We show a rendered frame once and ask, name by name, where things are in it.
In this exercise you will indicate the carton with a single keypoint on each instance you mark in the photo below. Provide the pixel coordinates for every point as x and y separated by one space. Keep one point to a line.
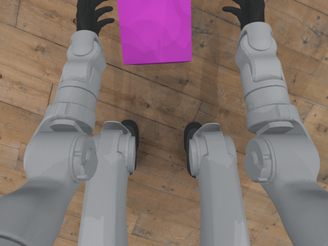
155 31

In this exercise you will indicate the robot right upper arm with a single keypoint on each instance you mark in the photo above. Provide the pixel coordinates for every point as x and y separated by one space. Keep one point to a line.
287 166

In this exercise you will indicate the robot left forearm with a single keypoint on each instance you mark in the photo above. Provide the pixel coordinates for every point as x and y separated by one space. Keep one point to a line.
78 89

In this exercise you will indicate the robot left upper arm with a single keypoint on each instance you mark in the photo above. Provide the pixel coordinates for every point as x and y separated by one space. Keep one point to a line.
56 163

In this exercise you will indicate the robot right forearm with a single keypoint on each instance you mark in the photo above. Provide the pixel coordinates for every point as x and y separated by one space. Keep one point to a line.
264 88

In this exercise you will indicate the left robot thigh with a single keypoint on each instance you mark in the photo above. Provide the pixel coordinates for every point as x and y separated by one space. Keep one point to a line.
104 215

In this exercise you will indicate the robot right hand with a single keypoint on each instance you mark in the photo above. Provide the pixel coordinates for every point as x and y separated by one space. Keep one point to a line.
251 11

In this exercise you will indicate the robot left hand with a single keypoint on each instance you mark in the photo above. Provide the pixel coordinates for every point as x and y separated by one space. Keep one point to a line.
87 16

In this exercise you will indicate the robot left foot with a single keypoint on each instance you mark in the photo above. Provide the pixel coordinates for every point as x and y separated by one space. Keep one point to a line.
133 128

